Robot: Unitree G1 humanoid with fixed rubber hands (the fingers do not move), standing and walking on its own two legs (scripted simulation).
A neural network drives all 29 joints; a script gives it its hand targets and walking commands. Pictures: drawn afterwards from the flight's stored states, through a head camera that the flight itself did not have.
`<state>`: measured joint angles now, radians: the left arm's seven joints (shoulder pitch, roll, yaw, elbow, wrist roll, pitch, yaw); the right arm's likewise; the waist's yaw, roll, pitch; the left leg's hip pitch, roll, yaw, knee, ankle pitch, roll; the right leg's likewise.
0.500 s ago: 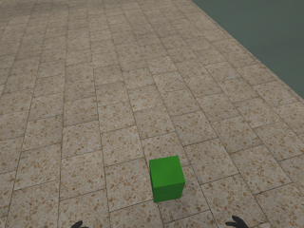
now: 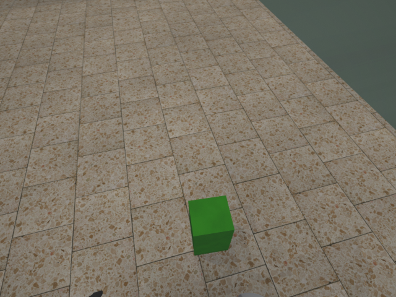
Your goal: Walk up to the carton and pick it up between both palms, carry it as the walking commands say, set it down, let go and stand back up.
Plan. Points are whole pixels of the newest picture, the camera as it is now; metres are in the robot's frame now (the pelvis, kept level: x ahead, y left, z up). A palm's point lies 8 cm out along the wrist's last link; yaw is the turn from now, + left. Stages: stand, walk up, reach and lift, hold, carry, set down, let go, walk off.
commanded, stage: walk up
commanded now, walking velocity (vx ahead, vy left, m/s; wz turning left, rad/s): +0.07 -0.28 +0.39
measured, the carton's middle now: (209, 227) +0.47 -0.01 -0.63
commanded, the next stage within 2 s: none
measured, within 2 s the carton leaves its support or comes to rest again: neither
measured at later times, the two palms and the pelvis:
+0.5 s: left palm out of the picture +0.04 +0.19 -0.15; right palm (335, 295) +0.15 -0.27 -0.13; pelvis +0.05 -0.05 -0.01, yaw +10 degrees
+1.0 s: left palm out of the picture +0.13 +0.14 -0.12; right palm (358, 267) +0.21 -0.35 -0.15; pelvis +0.10 -0.11 -0.01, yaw +11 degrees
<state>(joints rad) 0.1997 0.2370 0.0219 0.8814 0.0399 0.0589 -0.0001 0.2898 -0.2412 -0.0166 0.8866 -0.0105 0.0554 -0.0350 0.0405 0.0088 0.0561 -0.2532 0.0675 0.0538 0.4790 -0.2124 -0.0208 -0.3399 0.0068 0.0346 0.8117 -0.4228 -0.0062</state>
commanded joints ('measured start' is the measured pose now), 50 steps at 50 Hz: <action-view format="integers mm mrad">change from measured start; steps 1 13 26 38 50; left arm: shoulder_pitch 70 62 -22 170 -47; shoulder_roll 101 131 72 218 146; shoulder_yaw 27 28 22 62 29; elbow -76 -40 -54 -16 -68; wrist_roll -8 -7 -7 -13 -10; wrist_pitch -12 -70 -27 -68 -45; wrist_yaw -39 13 -6 23 35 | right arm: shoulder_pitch -7 13 113 34 20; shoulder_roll -251 -70 -166 -38 -79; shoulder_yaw -122 -68 -62 -46 -49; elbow -83 -74 -25 -68 -36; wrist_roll -29 -15 -16 -13 -14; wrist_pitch -9 -3 -62 -27 30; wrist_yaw -24 34 -21 10 18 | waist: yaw -7 -30 -83 4 -49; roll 171 -130 118 -242 -188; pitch -38 -7 1 -165 36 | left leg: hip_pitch -96 -298 210 -248 -214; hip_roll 254 2 335 -82 -32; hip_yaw -388 -34 -441 -65 -55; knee -183 529 -193 344 580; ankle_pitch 96 -205 504 -244 -190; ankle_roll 106 -39 175 6 -33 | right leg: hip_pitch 36 145 -307 372 -4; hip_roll -50 -268 -45 -406 -314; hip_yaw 16 58 -40 222 3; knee -163 -547 202 -489 -562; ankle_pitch -39 222 -23 517 31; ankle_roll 41 -154 32 -31 -159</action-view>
